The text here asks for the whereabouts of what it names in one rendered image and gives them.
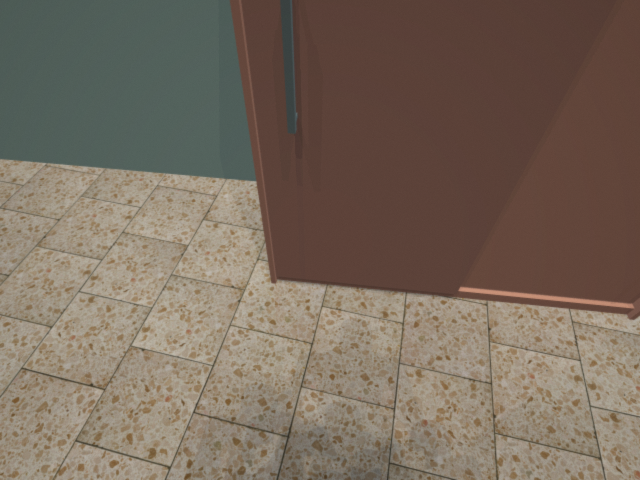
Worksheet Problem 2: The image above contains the wardrobe door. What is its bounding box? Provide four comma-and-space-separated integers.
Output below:
241, 0, 617, 294
461, 0, 640, 303

